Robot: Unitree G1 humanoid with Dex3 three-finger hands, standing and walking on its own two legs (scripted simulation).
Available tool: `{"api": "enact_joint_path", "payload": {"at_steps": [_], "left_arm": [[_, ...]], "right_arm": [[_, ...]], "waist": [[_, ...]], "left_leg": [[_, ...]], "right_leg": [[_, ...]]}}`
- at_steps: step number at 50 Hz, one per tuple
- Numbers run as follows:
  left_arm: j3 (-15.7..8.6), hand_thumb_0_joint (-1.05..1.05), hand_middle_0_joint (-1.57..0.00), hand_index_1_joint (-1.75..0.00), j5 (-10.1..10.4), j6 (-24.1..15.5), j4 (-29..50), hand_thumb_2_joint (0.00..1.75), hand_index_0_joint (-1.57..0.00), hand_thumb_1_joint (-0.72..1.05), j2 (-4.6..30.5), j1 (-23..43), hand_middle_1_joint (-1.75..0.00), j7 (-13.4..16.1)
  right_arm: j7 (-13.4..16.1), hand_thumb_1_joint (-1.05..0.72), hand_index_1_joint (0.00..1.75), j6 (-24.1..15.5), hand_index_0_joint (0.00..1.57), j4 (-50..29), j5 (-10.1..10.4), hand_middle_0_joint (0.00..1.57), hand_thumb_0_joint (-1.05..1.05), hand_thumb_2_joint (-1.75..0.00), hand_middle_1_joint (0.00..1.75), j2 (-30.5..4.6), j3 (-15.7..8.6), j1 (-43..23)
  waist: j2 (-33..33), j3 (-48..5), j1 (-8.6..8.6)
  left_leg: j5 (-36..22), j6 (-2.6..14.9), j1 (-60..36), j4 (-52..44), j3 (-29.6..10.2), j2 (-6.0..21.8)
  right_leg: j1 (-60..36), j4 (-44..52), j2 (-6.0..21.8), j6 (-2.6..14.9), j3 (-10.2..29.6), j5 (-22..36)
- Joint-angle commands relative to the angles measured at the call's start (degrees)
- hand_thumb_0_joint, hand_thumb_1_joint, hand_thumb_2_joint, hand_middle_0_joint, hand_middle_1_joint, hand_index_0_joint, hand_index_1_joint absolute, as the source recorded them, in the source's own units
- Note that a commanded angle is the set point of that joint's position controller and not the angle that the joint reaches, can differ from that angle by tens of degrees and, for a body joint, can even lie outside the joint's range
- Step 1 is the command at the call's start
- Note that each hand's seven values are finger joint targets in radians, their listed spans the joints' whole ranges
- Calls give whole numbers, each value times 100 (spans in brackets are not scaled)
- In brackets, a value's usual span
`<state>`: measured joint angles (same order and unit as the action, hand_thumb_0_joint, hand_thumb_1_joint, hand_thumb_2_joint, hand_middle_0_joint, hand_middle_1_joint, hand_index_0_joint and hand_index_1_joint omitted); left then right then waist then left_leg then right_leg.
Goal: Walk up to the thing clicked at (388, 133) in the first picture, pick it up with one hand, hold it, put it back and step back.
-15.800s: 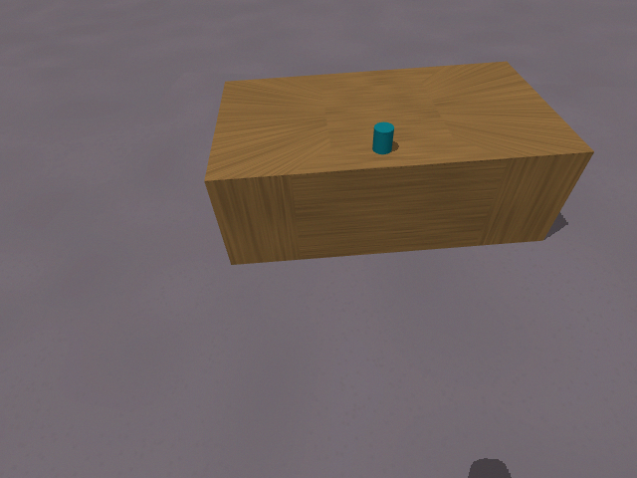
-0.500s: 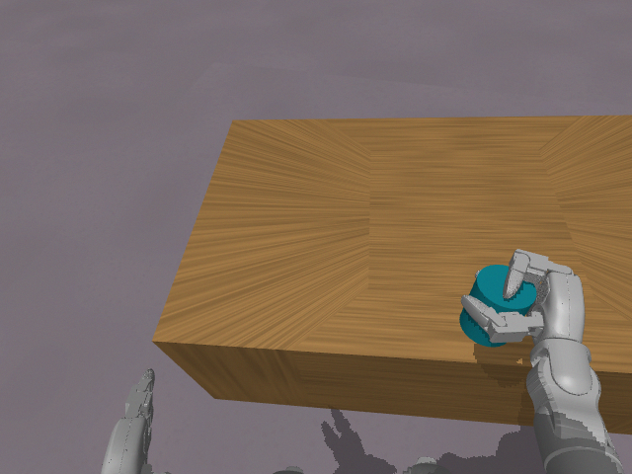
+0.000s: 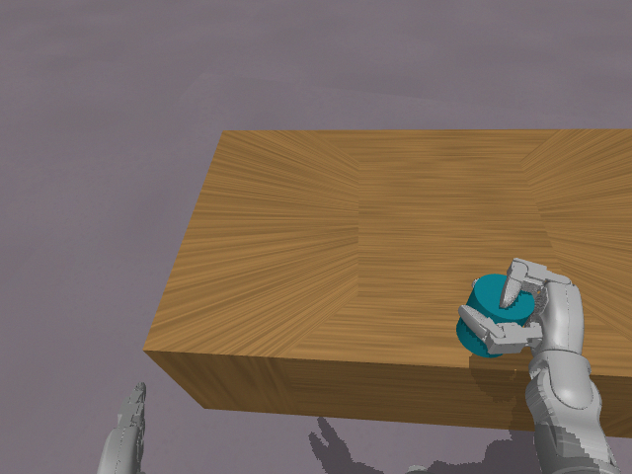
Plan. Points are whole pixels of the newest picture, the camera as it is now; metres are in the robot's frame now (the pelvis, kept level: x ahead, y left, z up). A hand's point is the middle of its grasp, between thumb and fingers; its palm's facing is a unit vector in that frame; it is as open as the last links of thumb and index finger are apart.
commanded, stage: hold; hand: right
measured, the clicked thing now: (492, 316) +0.33 -0.18 +0.01
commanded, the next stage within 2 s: none
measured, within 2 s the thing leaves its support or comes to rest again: neither
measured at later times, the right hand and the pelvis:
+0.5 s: hand (493, 304) +0.32 -0.17 +0.04, palm faces +0.18 +0.98 -0.01, open 5.9 cm; pelvis +0.00 +0.00 +0.01, yaw +0 degrees
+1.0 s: hand (494, 311) +0.32 -0.17 +0.04, palm faces +0.17 +0.99 -0.01, open 5.9 cm; pelvis +0.00 +0.00 +0.01, yaw +0 degrees
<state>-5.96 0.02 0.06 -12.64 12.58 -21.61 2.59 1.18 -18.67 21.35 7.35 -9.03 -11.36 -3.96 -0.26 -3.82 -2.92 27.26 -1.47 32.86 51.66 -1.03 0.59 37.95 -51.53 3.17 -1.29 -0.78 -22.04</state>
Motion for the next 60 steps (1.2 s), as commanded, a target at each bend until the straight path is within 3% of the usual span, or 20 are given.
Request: {"api": "enact_joint_path", "payload": {"at_steps": [1, 2, 5, 14, 19, 22, 23, 24, 27, 28, 30, 33, 39, 43, 46, 49, 50, 55, 57, 60], "left_arm": [[-270, 0, -5, -6, 10, -355, 1147, 5, -5, -55, 692, 352, -6, 81], [-383, 0, -5, -6, 0, -363, 1007, 5, -5, -54, 783, 302, -6, 120], [-348, 0, -5, -5, 18, -357, 987, 5, -5, -54, 816, 358, -6, 122], [-337, 0, -5, -6, 13, -417, 697, 4, -5, -54, 750, 435, -6, 121], [-391, 0, -5, -5, -4, -471, 977, 4, -5, -54, 862, 374, -6, 132], [-201, 0, -5, -6, -6, -452, 640, 5, -5, -54, 613, 206, -6, 83], [-230, 0, -5, -6, -15, -457, 405, 4, -5, -54, 572, 293, -6, 84], [-319, 0, -5, -6, -11, -484, 551, 5, -5, -54, 714, 348, -6, 98], [-485, 0, -5, -6, -23, -500, 575, 5, -5, -55, 903, 376, -6, 139], [-234, 0, -5, -6, -31, -503, 547, 5, -5, -54, 705, 516, -6, 104], [-245, 0, -5, -6, -4, -452, 420, 5, -5, -54, 637, 560, -6, 113], [-508, 0, -5, -5, -11, -473, 739, 4, -6, -53, 988, 451, -6, 158], [48, 0, -5, -6, 9, -507, 399, 5, -6, -55, 395, 743, -6, 75], [-493, 0, -5, -6, -22, -563, 648, 4, -5, -55, 972, 475, -6, 142], [-335, 0, -5, -6, -14, -519, 341, 4, -6, -54, 771, 134, -6, 100], [-503, 0, -5, -6, -8, -561, 422, 4, -6, -54, 867, 434, -6, 122], [-256, 0, -5, -6, -21, -534, 295, 5, -5, -55, 595, 343, -6, 94], [-55, 0, -5, -6, -26, -540, 337, 5, -5, -54, 430, 586, -6, 106], [-374, 0, -5, -6, -36, -584, 446, 5, -5, -55, 827, 596, -6, 158], [-293, 0, -5, -6, -22, -566, 442, 5, -5, -55, 794, 550, -6, 144]], "right_arm": [[41, -32, 145, -616, 136, -1996, 119, 132, 0, -134, 145, -750, -159, -1964], [39, -33, 145, -603, 135, -1859, 114, 132, 0, -134, 145, -606, -36, -1973], [45, -32, 145, -558, 135, -1816, 113, 131, 0, -134, 145, -921, -291, -1774], [43, -33, 147, -539, 137, -1610, 139, 133, 0, -135, 147, -668, -130, -2025], [-9, -35, 145, -601, 136, -1512, 122, 132, 0, -134, 145, -872, -315, -1807], [-37, -33, 145, -582, 136, -1542, 146, 132, 0, -134, 145, -591, -65, -1640], [-19, -34, 145, -673, 136, -1984, 176, 132, 0, -134, 145, -616, -26, -2169], [5, -36, 145, -670, 136, -1839, 155, 132, 0, -135, 145, -826, -240, -2111], [63, -34, 148, -601, 137, -1538, 127, 133, 0, -137, 148, -791, -274, -1698], [66, -35, 147, -626, 138, -1515, 113, 134, 0, -136, 147, -805, -264, -1786], [109, -35, 146, -708, 137, -1696, 98, 133, 0, -135, 146, -987, -389, -2112], [97, -35, 147, -661, 137, -1649, 116, 133, 0, -136, 147, -918, -374, -1732], [-46, -35, 146, -601, 136, -1020, 140, 132, 0, -135, 146, -426, 75, -1822], [-53, -37, 147, -652, 137, -1494, 104, 133, 0, -136, 147, -687, -65, -1888], [-9, -40, 145, -622, 137, -1221, 102, 133, 0, -134, 145, -803, -248, -1635], [54, -37, 145, -752, 136, -1684, 152, 132, 0, -134, 145, -851, -305, -2236], [83, -36, 146, -757, 136, -1590, 135, 132, 0, -135, 146, -775, -266, -2049], [72, -36, 147, -824, 137, -1762, 50, 133, 0, -136, 147, -814, -114, -2126], [23, -38, 147, -737, 138, -1395, 50, 134, 0, -136, 147, -725, -48, -1907], [36, -41, 149, -661, 140, -1670, 108, 136, 0, -138, 149, -684, -32, -1933]], "waist": [[102, -1726, 29], [-32, -1792, -91], [189, -1757, 81], [122, -1239, -42], [25, -1865, -1], [113, -1641, 41], [408, -1624, 67], [358, -1840, 46], [33, -1599, -16], [136, -1469, 94], [254, -1541, 133], [-23, -1713, 25], [74, -1114, 7], [107, -1683, -76], [155, -1458, 27], [114, -1559, -25], [178, -1444, 52], [438, -1678, 131], [220, -1606, -14], [441, -1706, 88]], "left_leg": [[-1681, 66, -289, -899, 169, -109], [-1724, 51, -248, -885, 189, -125], [-1693, 77, -385, -934, 189, -109], [-1637, 73, -239, -1022, 196, -108], [-1946, 49, -558, -1023, 205, -117], [-1961, 53, -485, -1007, 194, -108], [-1958, 75, -420, -984, 149, -76], [-2045, 60, -414, -991, 134, -76], [-2050, 30, -493, -1048, 156, -97], [-1952, 34, -524, -1082, 142, -74], [-1779, 58, -494, -1119, 94, -69], [-1885, 45, -669, -1168, 129, -99], [-1647, 77, -259, -1120, 186, -117], [-1723, 70, -439, -1156, 190, -118], [-1773, 65, -435, -1134, 249, -133], [-1659, 79, -362, -1107, 225, -128], [-1618, 89, -355, -1097, 224, -122], [-1695, 114, -465, -1085, 135, -94], [-1686, 87, -414, -1125, 168, -121], [-1664, 107, -484, -1160, 214, -133]], "right_leg": [[-1541, 715, -177, 167, -55, 1088], [-1643, 704, -163, 179, -37, 1099], [-1656, 815, -184, 147, -48, 1151], [-1557, 941, -166, 162, -56, 1048], [-1912, 879, -179, 158, -48, 1405], [-1755, 895, -206, 161, -76, 1385], [-1742, 872, -213, 145, -95, 1387], [-1881, 810, -193, 159, -83, 1475], [-1676, 842, -197, 190, -75, 1400], [-1586, 859, -213, 181, -98, 1317], [-1659, 885, -197, 168, -78, 1189], [-1850, 960, -197, 164, -82, 1278], [-1476, 1029, -177, 165, -73, 1079], [-1953, 1028, -161, 146, -53, 1163], [-1878, 1071, -185, 136, -51, 1241], [-1823, 1034, -170, 147, -30, 1117], [-1754, 1038, -171, 141, -22, 1087], [-1809, 972, -189, 131, -67, 1162], [-1852, 999, -177, 136, -57, 1117], [-2001, 1108, -163, 92, -33, 1159]]}}
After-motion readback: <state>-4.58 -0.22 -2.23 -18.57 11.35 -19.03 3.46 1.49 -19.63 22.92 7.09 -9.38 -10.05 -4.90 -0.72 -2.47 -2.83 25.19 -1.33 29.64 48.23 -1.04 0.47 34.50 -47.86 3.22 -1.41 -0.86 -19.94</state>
